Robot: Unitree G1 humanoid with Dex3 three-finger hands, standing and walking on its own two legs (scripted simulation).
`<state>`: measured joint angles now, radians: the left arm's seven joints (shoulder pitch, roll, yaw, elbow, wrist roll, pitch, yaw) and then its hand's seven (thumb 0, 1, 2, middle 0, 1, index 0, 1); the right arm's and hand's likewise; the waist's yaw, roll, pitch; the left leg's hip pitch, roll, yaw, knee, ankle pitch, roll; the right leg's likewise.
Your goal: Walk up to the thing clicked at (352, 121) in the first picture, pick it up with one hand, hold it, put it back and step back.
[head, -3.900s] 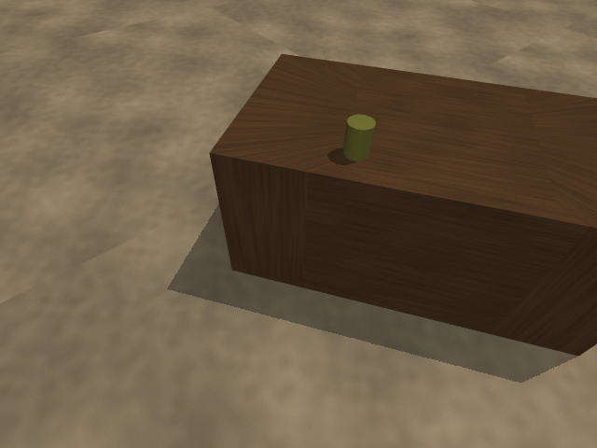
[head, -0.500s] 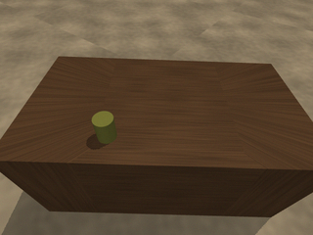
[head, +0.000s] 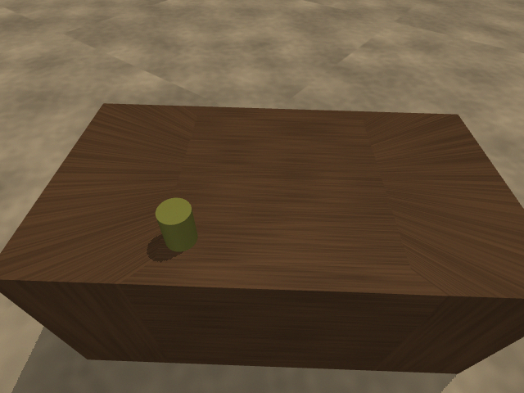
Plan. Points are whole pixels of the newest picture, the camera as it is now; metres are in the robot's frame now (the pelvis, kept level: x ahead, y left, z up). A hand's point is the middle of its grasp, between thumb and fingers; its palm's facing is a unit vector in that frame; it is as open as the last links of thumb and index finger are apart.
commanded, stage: walk up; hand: left
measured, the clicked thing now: (177, 225) +0.51 +0.20 -0.13
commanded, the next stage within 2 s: stand in 0.46 s
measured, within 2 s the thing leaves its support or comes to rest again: neither
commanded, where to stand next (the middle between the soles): +0.07 +0.00 m, yaw -2 degrees
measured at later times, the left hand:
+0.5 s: hand out of the picture +0.10 +0.26 -0.15, palm faces +0.00 -0.94 -0.34, open 7.4 cm
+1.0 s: hand out of the picture +0.07 +0.26 -0.15, palm faces -0.01 -0.94 -0.35, open 7.4 cm
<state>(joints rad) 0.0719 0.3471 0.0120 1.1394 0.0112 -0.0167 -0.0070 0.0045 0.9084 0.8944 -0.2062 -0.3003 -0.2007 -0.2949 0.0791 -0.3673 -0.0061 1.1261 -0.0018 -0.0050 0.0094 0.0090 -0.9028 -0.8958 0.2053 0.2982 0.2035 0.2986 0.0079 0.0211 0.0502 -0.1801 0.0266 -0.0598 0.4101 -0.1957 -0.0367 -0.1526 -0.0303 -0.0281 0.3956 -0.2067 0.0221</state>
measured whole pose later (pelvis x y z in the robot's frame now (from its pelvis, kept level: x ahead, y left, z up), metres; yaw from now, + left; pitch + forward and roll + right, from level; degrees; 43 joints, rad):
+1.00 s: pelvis +0.00 +0.00 +0.00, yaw +0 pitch -2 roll +0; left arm 0.11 0.35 0.01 1.15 0.01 0.00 -0.01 0.00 0.91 0.89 -0.21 -0.30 -0.20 -0.29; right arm 0.09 -0.36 0.00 1.13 -0.01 0.00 0.01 0.01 -0.90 -0.90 0.21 0.30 0.20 0.30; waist 0.01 0.01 0.05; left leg -0.14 0.02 -0.05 0.34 -0.16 -0.04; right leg -0.12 -0.04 -0.02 0.35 -0.18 0.02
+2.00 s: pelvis +0.01 +0.00 +0.00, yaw +0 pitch -2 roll +0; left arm 0.13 0.35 0.00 1.13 0.01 -0.01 -0.01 0.00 0.91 0.89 -0.21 -0.30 -0.20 -0.30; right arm 0.12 -0.36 0.01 1.12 -0.01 0.00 0.01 0.01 -0.90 -0.90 0.21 0.30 0.20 0.30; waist 0.01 0.00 0.06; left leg -0.14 0.02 -0.05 0.35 -0.17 -0.04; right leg -0.12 -0.03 -0.02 0.35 -0.19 0.02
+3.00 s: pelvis +0.00 +0.00 +0.00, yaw -1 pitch +2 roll +0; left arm 0.04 0.30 0.11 0.88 -0.05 -0.10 0.06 0.01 0.50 0.51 -0.10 -0.12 -0.09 -0.13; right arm 0.02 -0.28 -0.10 0.92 0.05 -0.09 -0.06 0.01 -0.49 -0.50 0.09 0.11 0.09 0.12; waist 0.00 0.01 0.05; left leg -0.28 0.03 -0.03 0.46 -0.21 -0.04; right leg -0.28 -0.03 0.00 0.47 -0.23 0.02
